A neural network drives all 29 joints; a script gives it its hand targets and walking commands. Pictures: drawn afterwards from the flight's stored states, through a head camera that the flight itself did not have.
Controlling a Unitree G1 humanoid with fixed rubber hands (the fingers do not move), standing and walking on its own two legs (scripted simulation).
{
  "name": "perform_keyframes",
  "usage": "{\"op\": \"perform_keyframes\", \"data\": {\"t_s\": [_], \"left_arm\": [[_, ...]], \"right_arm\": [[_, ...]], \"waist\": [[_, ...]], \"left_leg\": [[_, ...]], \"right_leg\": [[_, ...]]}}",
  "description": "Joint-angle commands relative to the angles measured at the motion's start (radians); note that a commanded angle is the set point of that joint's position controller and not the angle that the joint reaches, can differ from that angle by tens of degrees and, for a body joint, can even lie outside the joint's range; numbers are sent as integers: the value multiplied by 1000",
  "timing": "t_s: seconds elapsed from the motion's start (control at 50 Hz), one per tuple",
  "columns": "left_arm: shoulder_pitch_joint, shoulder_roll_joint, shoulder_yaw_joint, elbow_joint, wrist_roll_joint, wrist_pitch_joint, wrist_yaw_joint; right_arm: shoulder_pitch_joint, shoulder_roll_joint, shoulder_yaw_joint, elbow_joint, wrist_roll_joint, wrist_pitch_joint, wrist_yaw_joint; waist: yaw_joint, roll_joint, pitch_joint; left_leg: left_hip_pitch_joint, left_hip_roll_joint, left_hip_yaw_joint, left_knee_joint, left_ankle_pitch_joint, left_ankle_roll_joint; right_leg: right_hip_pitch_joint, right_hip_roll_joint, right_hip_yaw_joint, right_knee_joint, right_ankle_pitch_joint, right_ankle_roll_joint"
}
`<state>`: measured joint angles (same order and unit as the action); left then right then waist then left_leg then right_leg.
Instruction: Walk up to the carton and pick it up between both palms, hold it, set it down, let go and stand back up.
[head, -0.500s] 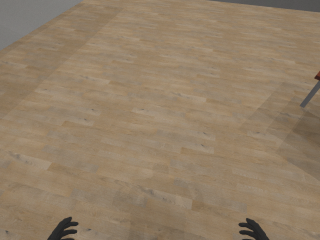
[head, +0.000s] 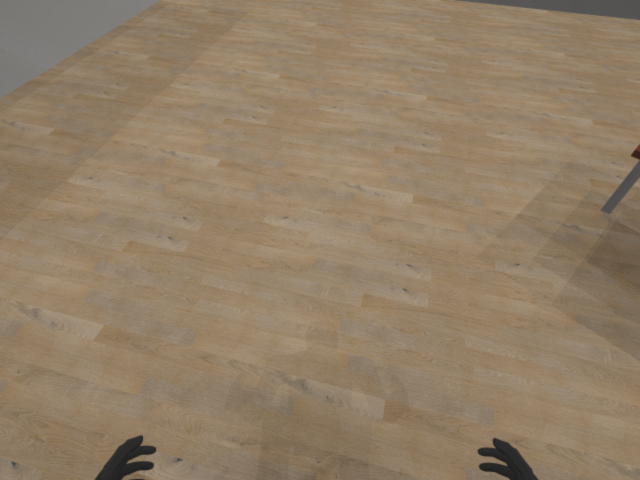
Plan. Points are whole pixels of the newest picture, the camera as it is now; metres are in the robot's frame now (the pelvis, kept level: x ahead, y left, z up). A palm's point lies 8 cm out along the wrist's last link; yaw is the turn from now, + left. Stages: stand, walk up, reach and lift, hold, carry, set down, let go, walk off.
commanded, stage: stand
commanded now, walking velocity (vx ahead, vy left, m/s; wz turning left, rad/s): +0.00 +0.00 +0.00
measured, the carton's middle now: out of the picture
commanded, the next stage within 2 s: walk up in 0.92 s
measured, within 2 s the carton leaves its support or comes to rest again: neither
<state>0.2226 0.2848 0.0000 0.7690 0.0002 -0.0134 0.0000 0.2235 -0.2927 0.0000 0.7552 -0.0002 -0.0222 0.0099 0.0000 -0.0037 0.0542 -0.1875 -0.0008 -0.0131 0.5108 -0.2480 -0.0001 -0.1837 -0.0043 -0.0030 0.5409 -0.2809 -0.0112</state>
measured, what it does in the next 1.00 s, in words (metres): stands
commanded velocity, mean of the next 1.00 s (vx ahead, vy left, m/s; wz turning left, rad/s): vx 0.00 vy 0.00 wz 0.00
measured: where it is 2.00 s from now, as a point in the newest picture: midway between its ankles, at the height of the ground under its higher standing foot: outside the picture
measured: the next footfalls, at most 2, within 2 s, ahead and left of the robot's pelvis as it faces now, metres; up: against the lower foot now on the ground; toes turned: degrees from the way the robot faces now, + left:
right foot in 1.48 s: +0.09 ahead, -0.23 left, +0.00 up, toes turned -18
left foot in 1.90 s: +0.24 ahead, -0.14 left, +0.00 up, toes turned -16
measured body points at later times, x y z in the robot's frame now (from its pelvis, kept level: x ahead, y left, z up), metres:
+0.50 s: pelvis +0.00 +0.00 +0.00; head -0.01 +0.00 +0.45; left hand +0.12 +0.27 -0.11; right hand +0.12 -0.27 -0.11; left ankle +0.02 +0.13 -0.73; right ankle +0.01 -0.11 -0.73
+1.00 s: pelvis +0.00 +0.00 +0.00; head +0.00 +0.00 +0.45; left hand +0.12 +0.27 -0.11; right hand +0.12 -0.27 -0.11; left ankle +0.02 +0.13 -0.73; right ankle +0.01 -0.11 -0.73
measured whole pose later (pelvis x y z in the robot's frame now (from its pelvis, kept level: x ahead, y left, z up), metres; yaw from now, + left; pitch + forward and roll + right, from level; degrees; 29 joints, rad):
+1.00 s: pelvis +0.00 +0.00 +0.00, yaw +0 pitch -4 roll +1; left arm 0.22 0.28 0.00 0.79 0.00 -0.01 0.00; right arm 0.22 -0.29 0.00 0.78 0.00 -0.02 0.01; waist 0.00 0.00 0.06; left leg -0.16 0.00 -0.01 0.46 -0.23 0.00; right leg -0.16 0.00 0.00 0.50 -0.27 -0.01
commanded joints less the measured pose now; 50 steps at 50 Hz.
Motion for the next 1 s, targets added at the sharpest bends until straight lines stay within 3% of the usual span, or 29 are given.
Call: {"op": "perform_keyframes", "data": {"t_s": [0.0, 0.08, 0.1, 0.12, 0.16, 0.18, 0.22, 0.24, 0.28, 0.3, 0.32, 0.36, 0.4, 0.44, 0.46, 0.5, 0.56, 0.6, 0.64, 0.66, 0.7, 0.72, 0.74, 0.8, 0.86, 0.88, 0.94, 0.96, 0.98], "left_arm": [[-107, 251, 77, 22, 17, -44, 5], [-118, 257, 86, 18, 18, -41, 4], [-97, 272, 86, 24, 19, -36, 6], [-98, 251, 84, 22, 11, -37, 2], [-97, 264, 82, 28, 14, -33, 6], [-114, 263, 87, 19, 21, -37, 4], [-102, 244, 80, 27, 10, -43, 6], [-100, 256, 75, 23, 15, -42, 6], [-93, 251, 70, 32, 13, -41, 4], [-93, 243, 78, 32, 4, -35, 8], [-103, 249, 88, 25, 16, -38, 4], [-118, 264, 90, 26, 23, -38, 3], [-114, 262, 85, 30, 13, -35, 4], [-106, 253, 79, 40, 19, -37, 7], [-84, 237, 73, 28, 14, -43, 3], [-99, 259, 83, 36, 13, -42, 6], [-99, 258, 76, 37, 18, -36, 2], [-100, 245, 78, 38, 15, -41, 3], [-95, 264, 81, 39, 18, -42, 7], [-93, 259, 78, 39, 15, -43, 4], [-92, 256, 81, 42, 13, -39, 3], [-94, 263, 84, 44, 14, -36, 5], [-108, 258, 80, 39, 16, -45, 5], [-110, 246, 77, 34, 16, -43, 0], [-111, 244, 76, 45, 18, -45, 3], [-113, 245, 77, 39, 19, -42, 5], [-108, 244, 78, 39, 15, -40, 2], [-96, 241, 75, 41, 8, -41, 2], [-98, 254, 82, 49, 15, -41, 2]], "right_arm": [[-96, -249, -65, 31, -4, -29, -14], [-110, -245, -62, 32, -18, -29, -9], [-86, -265, -60, 28, -14, -25, -10], [-119, -249, -58, 27, -14, -28, -10], [-110, -254, -62, 27, -16, -33, -12], [-114, -261, -67, 26, -13, -34, -11], [-85, -273, -66, 44, -10, -38, -14], [-84, -268, -62, 43, -15, -33, -12], [-93, -253, -56, 37, -8, -31, -9], [-99, -272, -65, 47, -13, -36, -9], [-109, -268, -66, 30, -16, -38, -10], [-117, -235, -54, 27, -22, -32, -13], [-123, -270, -70, 28, -12, -35, -7], [-87, -230, -49, 35, -10, -37, -6], [-93, -266, -59, 50, -9, -32, -8], [-73, -245, -55, 44, -14, -31, -14], [-99, -250, -59, 36, -9, -30, -11], [-105, -242, -58, 46, -8, -32, -14], [-92, -240, -60, 42, -10, -32, -11], [-81, -255, -53, 45, -10, -32, -8], [-107, -272, -63, 51, -4, -33, -15], [-107, -272, -68, 46, -10, -32, -17], [-109, -258, -63, 47, -10, -29, -16], [-129, -256, -64, 37, -8, -36, -8], [-104, -247, -67, 42, -8, -35, -8], [-126, -251, -58, 32, -16, -39, -5], [-109, -264, -65, 45, -16, -32, -7], [-114, -276, -65, 57, -14, -31, -14], [-93, -266, -67, 50, -13, -35, -12]], "waist": [[-8, -14, -50], [-5, -39, -6], [-8, -14, -9], [9, -28, -1], [4, -24, 3], [-2, 10, -49], [0, -5, -18], [-9, 15, -15], [-12, -46, -2], [10, -3, -1], [6, 10, -42], [6, -25, -51], [0, 11, -51], [-12, -25, -58], [10, 9, -30], [-17, 5, -39], [-3, -37, -28], [6, 14, -43], [-7, -41, -52], [-6, 7, -41], [6, -32, -51], [3, 0, -35], [-2, -38, -33], [1, 2, -33], [-7, -23, -58], [5, -44, -38], [1, -27, -53], [3, 13, -10], [-9, -28, -20]], "left_leg": [[-8, 112, -84, -116, 187, 42], [-19, 114, -84, -132, 111, 46], [-10, 109, -76, -138, 100, 35], [-13, 113, -91, -137, 82, 43], [-18, 113, -103, -154, 56, 46], [5, 113, -87, -146, 86, 42], [-3, 113, -99, -146, 92, 51], [23, 118, -86, -141, 115, 43], [10, 121, -100, -151, 150, 41], [2, 123, -98, -146, 122, 42], [-2, 119, -94, -143, 100, 43], [13, 121, -80, -139, 144, 35], [8, 114, -86, -153, 142, 42], [36, 119, -100, -167, 177, 35], [24, 115, -89, -143, 152, 35], [23, 118, -90, -146, 179, 37], [6, 120, -96, -157, 131, 40], [21, 122, -94, -146, 172, 41], [27, 114, -96, -151, 166, 41], [21, 113, -87, -157, 173, 37], [20, 124, -98, -146, 175, 37], [11, 119, -87, -151, 170, 41], [17, 118, -93, -146, 163, 38], [14, 118, -87, -147, 144, 41], [29, 119, -96, -163, 158, 38], [16, 125, -88, -155, 140, 38], [40, 120, -82, -167, 129, 38], [5, 115, -78, -165, 124, 36], [24, 118, -93, -167, 148, 42]], "right_leg": [[25, -131, 115, -162, 235, -48], [-19, -119, 118, -205, 147, -38], [-17, -122, 109, -203, 107, -37], [-18, -122, 121, -203, 98, -35], [-32, -124, 128, -212, 71, -42], [0, -127, 126, -209, 103, -42], [-4, -125, 127, -208, 136, -46], [-28, -126, 136, -197, 150, -44], [-36, -120, 113, -194, 134, -40], [-24, -109, 108, -205, 111, -37], [14, -118, 115, -193, 121, -46], [12, -113, 114, -195, 127, -39], [28, -116, 115, -199, 162, -39], [7, -111, 91, -183, 139, -34], [3, -114, 109, -203, 144, -31], [20, -115, 110, -199, 180, -33], [16, -128, 112, -201, 169, -39], [12, -126, 116, -195, 133, -35], [25, -128, 107, -195, 191, -35], [26, -131, 118, -201, 184, -40], [22, -127, 101, -193, 177, -41], [28, -130, 111, -204, 164, -38], [14, -130, 114, -200, 166, -30], [2, -133, 122, -211, 162, -40], [25, -121, 104, -201, 159, -38], [0, -121, 115, -207, 171, -45], [3, -119, 94, -220, 118, -34], [-16, -122, 125, -215, 131, -36], [-10, -121, 114, -214, 142, -36]]}}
